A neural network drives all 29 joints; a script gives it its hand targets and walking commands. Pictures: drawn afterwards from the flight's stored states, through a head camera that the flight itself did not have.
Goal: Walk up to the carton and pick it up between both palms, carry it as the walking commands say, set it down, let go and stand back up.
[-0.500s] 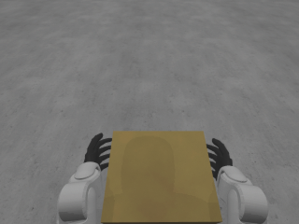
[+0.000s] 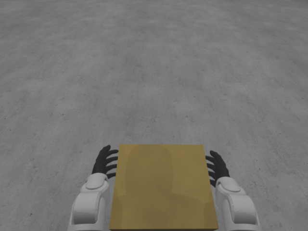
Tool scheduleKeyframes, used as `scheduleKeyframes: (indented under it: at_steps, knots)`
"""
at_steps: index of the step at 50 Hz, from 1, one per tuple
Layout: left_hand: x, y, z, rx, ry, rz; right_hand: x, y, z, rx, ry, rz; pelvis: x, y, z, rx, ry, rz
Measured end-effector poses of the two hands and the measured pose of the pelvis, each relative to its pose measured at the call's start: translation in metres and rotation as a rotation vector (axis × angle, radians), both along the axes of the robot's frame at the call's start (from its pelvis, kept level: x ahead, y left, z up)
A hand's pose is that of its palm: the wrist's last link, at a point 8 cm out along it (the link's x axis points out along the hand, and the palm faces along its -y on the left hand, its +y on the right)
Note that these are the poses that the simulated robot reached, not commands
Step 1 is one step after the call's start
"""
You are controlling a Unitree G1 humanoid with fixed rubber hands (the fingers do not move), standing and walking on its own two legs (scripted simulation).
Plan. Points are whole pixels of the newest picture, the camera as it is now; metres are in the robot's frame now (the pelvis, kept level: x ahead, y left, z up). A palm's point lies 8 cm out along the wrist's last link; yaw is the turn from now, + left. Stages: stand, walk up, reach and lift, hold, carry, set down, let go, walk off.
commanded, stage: hold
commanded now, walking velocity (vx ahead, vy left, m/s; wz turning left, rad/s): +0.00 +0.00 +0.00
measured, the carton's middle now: (160, 195) +0.25 +0.01 -0.05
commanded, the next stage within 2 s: set down in 0.06 s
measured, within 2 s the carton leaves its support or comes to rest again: neither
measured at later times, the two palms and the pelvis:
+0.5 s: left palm (113, 172) +0.28 +0.14 +0.00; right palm (223, 185) +0.27 -0.17 -0.02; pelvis -0.01 -0.01 -0.01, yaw -2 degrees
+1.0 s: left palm (121, 178) +0.31 +0.13 -0.09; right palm (214, 186) +0.31 -0.17 -0.11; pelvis -0.02 -0.02 -0.04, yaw -2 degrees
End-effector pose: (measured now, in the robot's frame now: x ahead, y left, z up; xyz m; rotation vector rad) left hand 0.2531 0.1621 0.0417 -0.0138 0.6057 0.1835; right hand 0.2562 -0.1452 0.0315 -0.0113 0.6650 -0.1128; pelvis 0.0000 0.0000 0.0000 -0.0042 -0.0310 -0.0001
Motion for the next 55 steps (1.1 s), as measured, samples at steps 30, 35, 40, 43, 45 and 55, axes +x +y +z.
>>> scheduleKeyframes:
  at_steps: [30, 35, 40, 43, 45, 55]
  knots:
    - [0.042, -0.028, -0.051, -0.017, 0.037, -0.033, 0.024, -0.026, -0.058, -0.065, 0.049, 0.018, -0.008, -0.007, -0.009, 0.015, -0.066, -0.04]
    - [0.053, -0.033, -0.065, -0.017, 0.026, -0.022, 0.038, -0.031, -0.072, -0.058, 0.044, 0.017, -0.007, -0.01, -0.014, 0.02, 0.004, -0.038]
    - [0.061, -0.033, -0.088, -0.016, 0.032, -0.02, 0.046, -0.031, -0.095, -0.053, 0.062, 0.018, -0.009, -0.014, -0.021, 0.021, 0.092, -0.04]
    - [0.062, -0.033, -0.103, -0.01, 0.039, -0.021, 0.048, -0.031, -0.11, -0.05, 0.072, 0.019, -0.011, -0.015, -0.026, 0.02, 0.143, -0.041]
    - [0.062, -0.033, -0.112, -0.003, 0.041, -0.022, 0.048, -0.031, -0.12, -0.049, 0.074, 0.019, -0.013, -0.015, -0.029, 0.02, 0.175, -0.041]
    - [0.067, -0.025, -0.154, 0.034, 0.009, -0.031, 0.059, -0.022, -0.162, -0.043, 0.046, 0.026, -0.03, -0.014, -0.059, 0.02, 0.287, -0.038]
